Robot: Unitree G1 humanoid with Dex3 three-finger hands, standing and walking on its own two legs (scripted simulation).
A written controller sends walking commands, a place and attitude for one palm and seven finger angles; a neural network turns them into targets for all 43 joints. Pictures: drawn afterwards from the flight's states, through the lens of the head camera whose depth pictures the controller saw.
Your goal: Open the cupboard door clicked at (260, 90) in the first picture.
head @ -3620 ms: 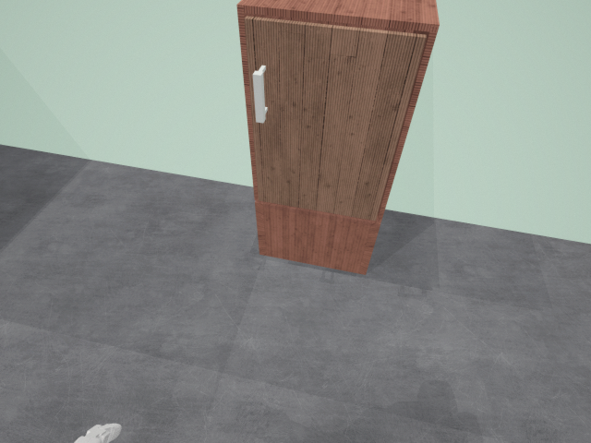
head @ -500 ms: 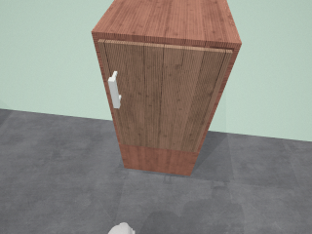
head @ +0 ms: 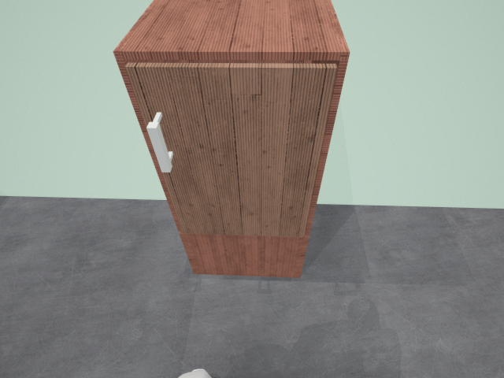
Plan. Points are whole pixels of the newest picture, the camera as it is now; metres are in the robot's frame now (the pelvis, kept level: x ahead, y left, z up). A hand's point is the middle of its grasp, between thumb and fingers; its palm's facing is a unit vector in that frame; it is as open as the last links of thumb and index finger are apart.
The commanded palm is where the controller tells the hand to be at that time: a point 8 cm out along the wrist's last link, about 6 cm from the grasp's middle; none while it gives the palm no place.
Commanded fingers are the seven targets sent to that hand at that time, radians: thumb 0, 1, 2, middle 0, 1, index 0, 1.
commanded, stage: come to a stop and stand still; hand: left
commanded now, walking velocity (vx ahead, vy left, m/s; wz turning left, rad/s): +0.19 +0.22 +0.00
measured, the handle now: (162, 142) +0.59 +0.24 +0.02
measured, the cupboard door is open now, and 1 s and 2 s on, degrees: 0 0 0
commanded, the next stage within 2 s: look again from close up in 0.94 s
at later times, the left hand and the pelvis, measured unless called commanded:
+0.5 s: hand out of the picture -0.06 +0.17 -0.15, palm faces +0.13 -0.97 -0.20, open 7.4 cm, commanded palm none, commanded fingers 0.00 0.90 0.90 -0.20 -0.30 -0.20 -0.30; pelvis -0.01 +0.01 +0.02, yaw +1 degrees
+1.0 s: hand out of the picture +0.01 +0.22 -0.16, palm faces +0.04 -0.98 -0.19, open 7.4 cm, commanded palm none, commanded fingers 0.00 0.90 0.90 -0.20 -0.30 -0.20 -0.30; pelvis +0.00 +0.04 +0.02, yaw +0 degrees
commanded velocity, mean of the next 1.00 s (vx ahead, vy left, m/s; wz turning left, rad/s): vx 0.02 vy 0.06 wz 0.00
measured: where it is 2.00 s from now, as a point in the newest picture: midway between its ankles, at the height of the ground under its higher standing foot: outside the picture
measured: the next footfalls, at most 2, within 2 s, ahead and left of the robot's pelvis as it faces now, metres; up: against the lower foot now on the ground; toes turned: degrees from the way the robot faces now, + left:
left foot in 0.52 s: +0.01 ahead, +0.15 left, +0.00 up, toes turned +4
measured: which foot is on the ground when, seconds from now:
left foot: up 0.00-0.50, down 0.52-1.00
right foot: down 0.00-1.00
